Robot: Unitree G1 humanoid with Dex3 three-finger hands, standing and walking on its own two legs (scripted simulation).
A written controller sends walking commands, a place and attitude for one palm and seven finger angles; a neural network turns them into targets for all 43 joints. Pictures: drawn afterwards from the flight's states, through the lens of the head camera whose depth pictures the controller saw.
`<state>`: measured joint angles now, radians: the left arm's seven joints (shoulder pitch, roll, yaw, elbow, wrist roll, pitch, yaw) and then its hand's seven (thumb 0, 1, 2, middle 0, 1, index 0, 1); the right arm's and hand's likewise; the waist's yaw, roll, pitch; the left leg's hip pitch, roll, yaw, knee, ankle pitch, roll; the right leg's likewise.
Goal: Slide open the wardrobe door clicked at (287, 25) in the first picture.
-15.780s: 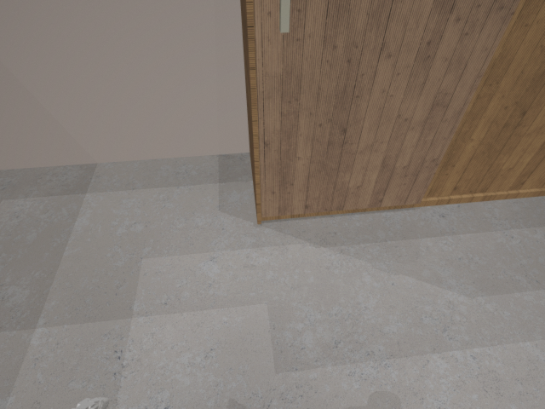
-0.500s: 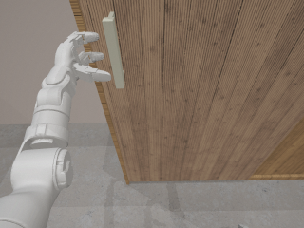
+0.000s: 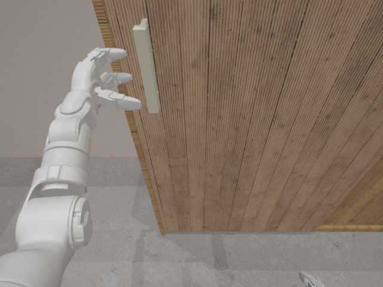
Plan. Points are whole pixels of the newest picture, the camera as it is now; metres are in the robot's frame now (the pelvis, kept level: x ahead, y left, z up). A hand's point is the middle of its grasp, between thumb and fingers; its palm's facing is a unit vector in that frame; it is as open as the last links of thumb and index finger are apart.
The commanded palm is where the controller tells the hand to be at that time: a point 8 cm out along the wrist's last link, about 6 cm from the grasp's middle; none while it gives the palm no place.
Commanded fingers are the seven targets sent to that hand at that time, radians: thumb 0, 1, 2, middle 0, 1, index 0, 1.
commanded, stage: move the hooked fingers beside the handle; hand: left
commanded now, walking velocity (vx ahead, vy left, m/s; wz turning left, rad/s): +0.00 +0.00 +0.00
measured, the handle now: (149, 69) +0.51 +0.11 +0.22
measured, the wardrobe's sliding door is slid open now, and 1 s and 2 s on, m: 0.00 0.00 0.00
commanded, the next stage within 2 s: feel for the door with the fingertips in 0.18 s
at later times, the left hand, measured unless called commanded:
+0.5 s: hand (129, 84) +0.44 +0.14 +0.23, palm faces +0.00 -1.00 +0.01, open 14.0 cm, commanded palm +0.42 +0.19 +0.23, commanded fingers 0.00 -0.50 0.30 -0.30 -1.20 -0.30 -1.20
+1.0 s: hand (137, 79) +0.46 +0.12 +0.23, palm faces +0.01 -1.00 +0.01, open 13.9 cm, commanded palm +0.44 +0.18 +0.23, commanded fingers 0.00 -0.50 0.30 -0.30 -1.20 -0.30 -1.20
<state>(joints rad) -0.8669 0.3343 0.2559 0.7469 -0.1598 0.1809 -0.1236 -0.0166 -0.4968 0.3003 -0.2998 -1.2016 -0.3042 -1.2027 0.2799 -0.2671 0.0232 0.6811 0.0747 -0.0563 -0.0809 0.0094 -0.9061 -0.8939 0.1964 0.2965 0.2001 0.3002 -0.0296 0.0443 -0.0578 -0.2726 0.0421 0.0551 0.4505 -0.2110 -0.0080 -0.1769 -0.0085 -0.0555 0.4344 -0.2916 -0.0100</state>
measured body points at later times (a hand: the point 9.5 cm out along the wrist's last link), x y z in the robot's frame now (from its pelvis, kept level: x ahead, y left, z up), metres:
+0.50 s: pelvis -0.01 +0.00 +0.00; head -0.01 -0.02 +0.45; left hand +0.44 +0.19 +0.23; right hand +0.10 -0.26 -0.12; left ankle +0.01 +0.13 -0.74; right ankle -0.04 -0.11 -0.74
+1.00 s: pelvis -0.01 +0.00 +0.00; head +0.00 -0.01 +0.45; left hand +0.45 +0.18 +0.23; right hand +0.09 -0.25 -0.12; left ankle +0.01 +0.13 -0.74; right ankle -0.04 -0.11 -0.74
